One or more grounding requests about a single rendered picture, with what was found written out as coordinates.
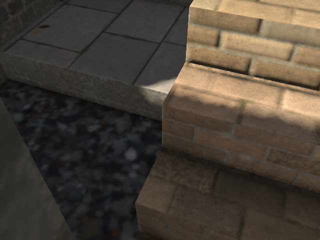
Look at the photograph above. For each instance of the stairs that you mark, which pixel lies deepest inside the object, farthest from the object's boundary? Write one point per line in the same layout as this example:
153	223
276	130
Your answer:
240	155

